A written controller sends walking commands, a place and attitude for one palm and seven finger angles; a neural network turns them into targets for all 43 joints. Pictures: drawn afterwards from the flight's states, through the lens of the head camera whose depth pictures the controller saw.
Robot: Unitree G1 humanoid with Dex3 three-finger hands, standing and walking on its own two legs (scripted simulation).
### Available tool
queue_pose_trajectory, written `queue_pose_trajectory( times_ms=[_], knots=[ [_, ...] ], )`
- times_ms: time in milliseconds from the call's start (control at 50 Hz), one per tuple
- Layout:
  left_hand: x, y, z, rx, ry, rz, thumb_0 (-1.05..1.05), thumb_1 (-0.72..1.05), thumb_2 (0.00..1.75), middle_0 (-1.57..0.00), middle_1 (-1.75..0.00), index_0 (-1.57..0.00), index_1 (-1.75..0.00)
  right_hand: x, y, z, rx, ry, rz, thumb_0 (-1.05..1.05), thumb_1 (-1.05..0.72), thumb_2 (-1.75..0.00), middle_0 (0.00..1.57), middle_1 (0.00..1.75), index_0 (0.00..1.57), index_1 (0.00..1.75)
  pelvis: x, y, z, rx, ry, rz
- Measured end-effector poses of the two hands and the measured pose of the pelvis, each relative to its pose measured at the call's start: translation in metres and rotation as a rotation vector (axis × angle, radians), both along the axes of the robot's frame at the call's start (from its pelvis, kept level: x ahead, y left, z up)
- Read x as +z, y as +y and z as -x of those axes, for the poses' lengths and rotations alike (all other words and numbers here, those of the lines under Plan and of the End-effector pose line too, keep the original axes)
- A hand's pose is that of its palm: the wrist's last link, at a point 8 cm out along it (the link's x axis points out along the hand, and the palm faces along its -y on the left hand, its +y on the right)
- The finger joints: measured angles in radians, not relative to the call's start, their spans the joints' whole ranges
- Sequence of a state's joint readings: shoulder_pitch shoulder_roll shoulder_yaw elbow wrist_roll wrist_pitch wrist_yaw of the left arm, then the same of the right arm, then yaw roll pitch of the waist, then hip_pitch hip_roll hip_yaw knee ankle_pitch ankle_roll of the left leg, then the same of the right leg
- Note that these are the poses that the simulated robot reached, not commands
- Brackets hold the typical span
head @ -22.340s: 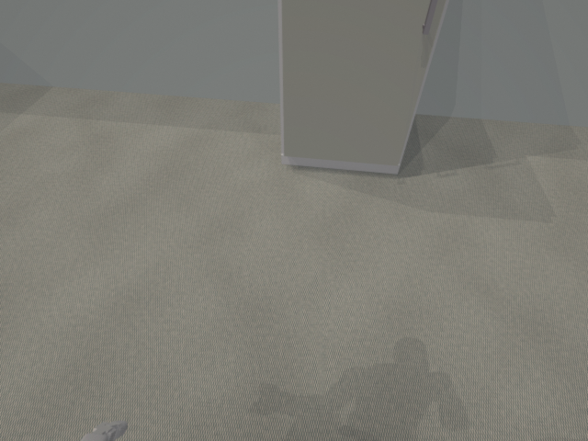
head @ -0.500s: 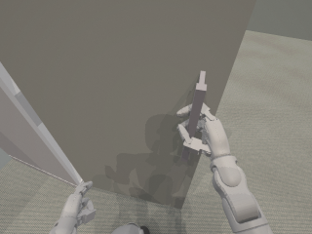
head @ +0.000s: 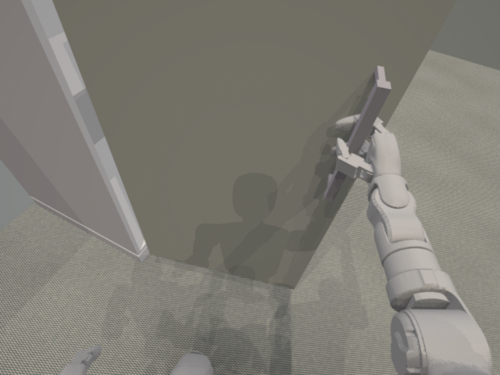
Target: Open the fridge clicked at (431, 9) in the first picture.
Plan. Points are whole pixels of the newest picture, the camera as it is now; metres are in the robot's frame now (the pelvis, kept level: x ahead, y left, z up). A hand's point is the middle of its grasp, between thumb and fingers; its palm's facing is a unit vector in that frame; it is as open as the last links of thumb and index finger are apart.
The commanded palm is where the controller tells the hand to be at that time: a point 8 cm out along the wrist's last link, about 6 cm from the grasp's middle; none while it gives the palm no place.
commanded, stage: stop walking and hold the door back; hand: right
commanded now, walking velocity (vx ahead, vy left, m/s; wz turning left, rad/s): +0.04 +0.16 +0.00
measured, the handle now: (350, 143) +0.49 -0.09 +0.12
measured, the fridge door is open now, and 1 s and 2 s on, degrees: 76 76 74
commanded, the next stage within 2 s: loosen the grip on the handle in 0.98 s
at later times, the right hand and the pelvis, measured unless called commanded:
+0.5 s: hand (345, 157) +0.44 -0.08 +0.12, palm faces -0.17 +0.98 -0.10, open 5.6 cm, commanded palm +0.43 -0.15 +0.11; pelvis +0.03 -0.04 +0.00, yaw +6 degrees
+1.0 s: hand (344, 160) +0.44 -0.08 +0.12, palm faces -0.15 +0.98 -0.13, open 5.7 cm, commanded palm +0.42 -0.14 +0.11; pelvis +0.05 -0.03 +0.00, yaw +5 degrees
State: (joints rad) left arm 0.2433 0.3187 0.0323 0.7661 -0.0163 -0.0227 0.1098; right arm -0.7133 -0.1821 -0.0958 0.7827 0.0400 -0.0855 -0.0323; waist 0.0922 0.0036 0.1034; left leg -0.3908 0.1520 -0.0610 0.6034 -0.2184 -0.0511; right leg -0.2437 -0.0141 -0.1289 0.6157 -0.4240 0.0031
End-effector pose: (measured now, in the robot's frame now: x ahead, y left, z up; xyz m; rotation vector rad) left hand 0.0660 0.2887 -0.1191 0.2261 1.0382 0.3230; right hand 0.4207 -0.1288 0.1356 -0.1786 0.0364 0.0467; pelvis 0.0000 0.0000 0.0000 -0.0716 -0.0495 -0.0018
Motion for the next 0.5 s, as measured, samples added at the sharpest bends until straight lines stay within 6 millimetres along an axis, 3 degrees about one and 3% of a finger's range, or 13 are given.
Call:
queue_pose_trajectory(
  times_ms=[100,180,260,500],
  knots=[
    [-0.003,-0.015,0.023,0.052,0.021,0.007,0.01,0.91,0.90,-0.20,-0.30,-0.20,-0.30,-0.002,-0.002,-0.008,0.038,-0.034,-0.028,-0.02,-0.68,-0.82,0.45,1.40,0.39,1.40,-0.006,-0.009,-0.001,0.055,-0.012,-0.036],
    [-0.013,-0.036,0.023,0.021,0.050,0.075,0.01,0.91,0.90,-0.20,-0.30,-0.20,-0.30,-0.002,-0.003,-0.011,0.036,-0.048,-0.008,-0.02,-0.67,-0.82,0.45,1.40,0.39,1.40,-0.009,-0.003,-0.011,0.052,0.001,-0.057],
    [-0.015,-0.047,0.007,0.024,0.013,0.095,0.01,0.91,0.89,-0.20,-0.30,-0.20,-0.30,-0.003,-0.004,-0.012,0.039,-0.054,-0.013,-0.04,-0.68,-0.80,0.45,1.40,0.39,1.40,-0.008,-0.009,-0.013,0.043,-0.005,-0.076],
    [0.022,-0.073,-0.066,-0.030,-0.154,0.031,0.01,0.91,0.89,-0.20,-0.30,-0.20,-0.30,-0.008,-0.007,-0.011,0.141,-0.107,-0.089,-0.01,-0.69,-0.77,0.46,1.40,0.40,1.40,-0.002,-0.038,-0.031,0.100,0.019,-0.077]
  ],
)
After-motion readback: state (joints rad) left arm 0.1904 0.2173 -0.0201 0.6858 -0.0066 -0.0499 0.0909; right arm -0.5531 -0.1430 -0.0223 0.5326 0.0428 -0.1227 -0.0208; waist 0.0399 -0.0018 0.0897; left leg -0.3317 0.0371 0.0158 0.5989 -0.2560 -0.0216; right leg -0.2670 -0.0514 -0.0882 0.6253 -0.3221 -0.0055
